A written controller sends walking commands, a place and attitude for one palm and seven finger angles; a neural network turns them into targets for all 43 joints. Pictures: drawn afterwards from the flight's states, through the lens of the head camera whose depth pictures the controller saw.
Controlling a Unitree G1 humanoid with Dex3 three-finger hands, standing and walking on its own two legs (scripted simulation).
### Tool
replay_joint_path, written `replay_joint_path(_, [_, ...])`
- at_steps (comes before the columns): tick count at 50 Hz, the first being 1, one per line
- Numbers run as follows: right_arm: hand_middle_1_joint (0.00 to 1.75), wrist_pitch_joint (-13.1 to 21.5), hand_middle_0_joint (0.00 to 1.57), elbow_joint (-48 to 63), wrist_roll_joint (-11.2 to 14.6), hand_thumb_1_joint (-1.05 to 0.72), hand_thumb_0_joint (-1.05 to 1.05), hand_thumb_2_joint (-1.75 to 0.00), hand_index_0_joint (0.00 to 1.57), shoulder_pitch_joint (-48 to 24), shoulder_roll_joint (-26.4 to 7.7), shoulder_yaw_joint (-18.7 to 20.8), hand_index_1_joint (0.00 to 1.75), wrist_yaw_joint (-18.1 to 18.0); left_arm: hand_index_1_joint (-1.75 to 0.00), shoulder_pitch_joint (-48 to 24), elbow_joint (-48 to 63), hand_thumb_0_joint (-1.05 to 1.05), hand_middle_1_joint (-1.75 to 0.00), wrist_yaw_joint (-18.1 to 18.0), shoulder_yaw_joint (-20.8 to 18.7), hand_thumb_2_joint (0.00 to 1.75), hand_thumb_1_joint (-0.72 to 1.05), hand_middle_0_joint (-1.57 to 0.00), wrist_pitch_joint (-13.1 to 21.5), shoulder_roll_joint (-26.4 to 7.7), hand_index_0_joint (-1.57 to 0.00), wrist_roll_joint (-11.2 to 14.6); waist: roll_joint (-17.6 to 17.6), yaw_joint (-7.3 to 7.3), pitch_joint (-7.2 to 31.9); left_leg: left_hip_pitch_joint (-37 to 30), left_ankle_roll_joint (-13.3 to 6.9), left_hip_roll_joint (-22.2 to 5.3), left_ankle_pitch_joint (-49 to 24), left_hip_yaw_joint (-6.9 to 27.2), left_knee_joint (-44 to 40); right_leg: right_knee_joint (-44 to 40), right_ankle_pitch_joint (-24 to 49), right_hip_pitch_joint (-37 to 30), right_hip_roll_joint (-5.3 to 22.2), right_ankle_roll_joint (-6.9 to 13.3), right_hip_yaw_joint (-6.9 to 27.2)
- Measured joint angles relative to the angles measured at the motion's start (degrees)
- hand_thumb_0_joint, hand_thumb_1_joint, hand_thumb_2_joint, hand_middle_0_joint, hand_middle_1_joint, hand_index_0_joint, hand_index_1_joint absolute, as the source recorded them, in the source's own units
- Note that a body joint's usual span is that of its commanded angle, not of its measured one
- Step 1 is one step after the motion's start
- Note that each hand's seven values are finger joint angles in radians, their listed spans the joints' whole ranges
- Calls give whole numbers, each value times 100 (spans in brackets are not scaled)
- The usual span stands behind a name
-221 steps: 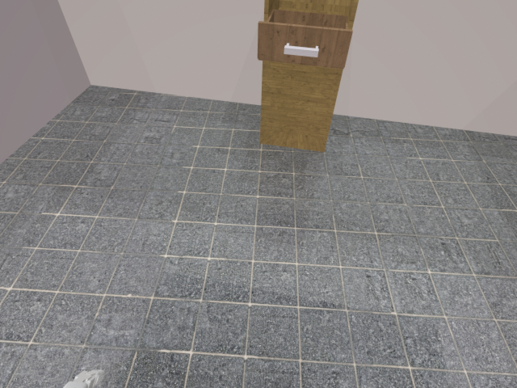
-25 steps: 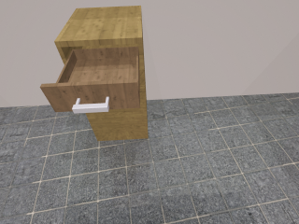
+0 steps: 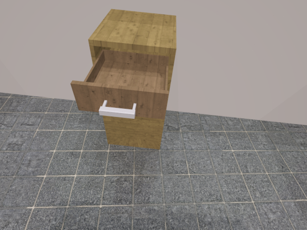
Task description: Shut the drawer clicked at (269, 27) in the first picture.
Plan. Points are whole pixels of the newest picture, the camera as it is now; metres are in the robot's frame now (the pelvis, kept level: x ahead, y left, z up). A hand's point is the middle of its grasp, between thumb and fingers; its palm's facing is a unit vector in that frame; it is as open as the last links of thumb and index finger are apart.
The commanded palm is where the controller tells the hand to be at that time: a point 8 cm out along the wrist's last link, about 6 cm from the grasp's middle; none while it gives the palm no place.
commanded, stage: take the last steps up to it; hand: left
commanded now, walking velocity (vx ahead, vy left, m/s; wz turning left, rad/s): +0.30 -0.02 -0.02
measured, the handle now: (118, 108) +0.54 +0.17 -0.03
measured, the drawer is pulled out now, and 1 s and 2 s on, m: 0.29 0.29 0.29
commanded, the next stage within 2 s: come to a stop and stand still in 0.58 s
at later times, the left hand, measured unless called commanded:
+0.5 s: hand (116, 210) +0.22 +0.13 -0.16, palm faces +0.08 -0.97 -0.22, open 7.2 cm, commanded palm none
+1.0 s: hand (104, 224) +0.18 +0.16 -0.19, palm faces +0.05 -0.99 -0.16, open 7.4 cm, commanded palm none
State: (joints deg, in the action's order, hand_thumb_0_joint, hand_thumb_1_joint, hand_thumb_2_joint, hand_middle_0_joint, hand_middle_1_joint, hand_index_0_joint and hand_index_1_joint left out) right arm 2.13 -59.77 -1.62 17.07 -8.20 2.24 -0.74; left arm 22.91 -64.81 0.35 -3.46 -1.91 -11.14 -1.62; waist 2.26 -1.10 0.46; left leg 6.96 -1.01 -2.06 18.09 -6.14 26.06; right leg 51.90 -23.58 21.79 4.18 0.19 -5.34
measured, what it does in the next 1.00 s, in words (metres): walks ahead: right foot, then left foot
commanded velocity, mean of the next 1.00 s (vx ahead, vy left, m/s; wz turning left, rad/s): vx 0.08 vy -0.04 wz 0.01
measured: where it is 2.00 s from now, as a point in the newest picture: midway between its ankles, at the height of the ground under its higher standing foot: outside the picture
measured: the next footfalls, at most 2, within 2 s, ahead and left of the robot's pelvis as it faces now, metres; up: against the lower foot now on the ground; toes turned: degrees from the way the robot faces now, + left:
right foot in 0.30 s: +0.22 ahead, -0.15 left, +0.00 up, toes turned -9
left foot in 0.76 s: +0.31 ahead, +0.09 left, +0.00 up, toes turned +8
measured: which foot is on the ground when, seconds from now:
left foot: down 0.00-0.32, up 0.34-0.74, down 0.76-1.00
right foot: up 0.00-0.28, down 0.30-0.82, up 0.84-1.00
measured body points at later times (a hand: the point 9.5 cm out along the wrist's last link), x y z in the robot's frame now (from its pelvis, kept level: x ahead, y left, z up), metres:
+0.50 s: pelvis +0.14 -0.06 +0.00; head +0.15 -0.07 +0.45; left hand +0.21 +0.18 -0.14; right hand +0.12 -0.28 -0.17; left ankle +0.11 +0.08 -0.66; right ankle +0.18 -0.14 -0.74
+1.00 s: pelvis +0.21 -0.01 +0.00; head +0.24 +0.01 +0.45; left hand +0.18 +0.21 -0.17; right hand +0.31 -0.23 -0.14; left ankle +0.27 +0.08 -0.74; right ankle +0.16 -0.15 -0.69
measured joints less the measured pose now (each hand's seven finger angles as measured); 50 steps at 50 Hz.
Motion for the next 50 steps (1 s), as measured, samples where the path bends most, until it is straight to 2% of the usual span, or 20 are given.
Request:
replay_joint_path(2, [30,37,20,-101,11,-92,0,-90,20,176,55,-38,30,-28,-30,-120,38,1,-30,38,-6,90,91,-20,32,-12,-20,1,-10,43,-36,-220,6,42,-106,5,-310,399,316,331,58,-28,60])
replay_joint_path(5, [30,72,20,-290,28,-91,0,-90,20,419,139,-82,30,-44,-30,-389,180,1,-30,54,-9,90,91,-20,99,-9,-20,17,-21,58,-134,-510,5,102,-191,-5,-664,408,677,668,162,-93,126])
replay_joint_path(10, [30,69,20,-550,12,-91,0,-90,20,736,215,-73,30,-36,-29,-893,405,1,-30,58,-9,90,91,-20,127,55,-19,52,-96,172,-257,-838,102,115,-34,-53,-833,-496,884,753,235,-121,65])
replay_joint_path(14, [30,45,20,-682,-17,-91,0,-90,20,901,186,-37,30,-29,-29,-1241,564,0,-30,70,-21,90,91,-20,210,103,-19,54,-209,327,-324,-958,274,4,382,-89,-531,-1384,980,400,99,-24,-80])
replay_joint_path(15, [30,40,20,-708,-10,-91,0,-90,20,955,177,-31,30,-24,-30,-1298,613,0,-30,74,-18,90,91,-20,273,99,-19,49,-234,342,-328,-920,324,-50,580,-80,-279,-1662,1064,210,34,19,-125])
replay_joint_path(16, [30,30,20,-739,11,-91,0,-90,20,978,166,-24,30,-11,-30,-1367,650,0,-30,67,-20,90,91,-20,365,103,-20,32,-272,330,-354,-757,298,-131,813,-61,216,-1737,1370,138,-15,149,-172])
replay_joint_path(18, [30,-53,20,-771,57,-91,0,-90,20,864,114,-16,30,13,-30,-1481,701,0,-30,29,-7,90,91,-20,519,158,-20,51,-373,332,-454,-61,125,-201,1115,207,1978,-1439,1160,108,-82,296,-302])
replay_joint_path(20, [30,-95,20,-744,76,-91,0,-90,20,703,54,26,30,18,-30,-1470,701,0,-30,-11,19,90,91,-20,574,220,-20,84,-400,299,-467,636,16,-182,931,352,3397,-1561,949,-147,-135,339,-396])
replay_joint_path(21, [30,-108,20,-704,70,-91,0,-90,20,606,19,47,30,17,-30,-1425,684,0,-30,-38,34,90,91,-20,570,250,-20,91,-397,277,-441,939,-4,-200,743,348,3796,-1720,947,-295,-163,330,-424])
replay_joint_path(23, [30,-119,20,-576,45,-91,0,-90,20,386,-52,78,30,10,-30,-1300,639,-1,-30,-129,5,90,92,-20,578,296,-20,116,-397,250,-372,1455,18,-280,366,324,4071,-2101,1053,-576,-229,316,-480])
replay_joint_path(26, [30,-126,20,-337,21,-91,0,-90,19,44,-119,115,30,11,-30,-1092,544,-2,-30,-191,5,90,95,-20,584,220,-20,81,-375,219,-262,1949,122,-392,38,257,3682,-2584,1174,-903,-308,343,-527])
replay_joint_path(29, [30,-137,20,-137,19,-91,0,-90,19,-273,-150,125,30,39,-30,-861,397,-1,-30,-171,56,90,94,-20,538,207,-20,48,-352,171,-183,2117,214,-457,-166,183,2944,-2875,1210,-1125,-360,325,-522])
replay_joint_path(36, [30,-92,19,15,37,-92,0,-90,19,-735,-92,47,30,108,-30,-378,88,0,-30,-109,132,90,92,-20,453,284,-20,33,-257,-117,-173,1572,259,-330,-338,91,1187,-2920,959,-1459,-356,136,-473])
replay_joint_path(38, [30,-24,20,14,42,-91,0,-90,19,-778,-73,-17,30,83,-30,-244,0,0,-30,-138,151,90,91,-20,393,314,-20,58,-270,-176,-176,1155,230,-295,-931,95,494,-2673,747,-1472,-358,35,-465])
replay_joint_path(40, [30,20,20,-52,49,-91,0,-90,19,-837,40,-81,30,18,-30,-217,-102,0,-30,-185,184,90,91,-20,291,281,-20,94,-100,-214,-226,1016,6,-169,-737,21,473,-2385,517,-1454,-215,-68,-394])
replay_joint_path(43, [30,-29,20,-103,74,-91,0,-90,19,-941,213,-179,30,-68,-30,-203,-162,0,-30,-252,224,90,91,-20,163,263,-20,109,115,-291,-286,836,-134,-50,-563,-198,388,-2028,42,-1327,-86,-152,-110])
replay_joint_path(46, [30,-43,20,-32,112,-93,-2,-90,20,-1076,267,-151,30,-191,-30,-333,-114,0,-30,-243,222,90,91,-20,16,276,-20,82,100,-200,-403,764,-177,-21,-712,-281,144,-1180,-426,-918,-99,-170,126])
replay_joint_path(50, [30,-122,20,83,100,-94,-3,-90,20,-1179,185,-55,30,-246,-30,-580,149,0,-30,-237,95,90,91,-20,-98,178,-20,43,14,-84,-544,873,-187,-98,-932,-282,-29,86,-472,-243,-196,-197,381])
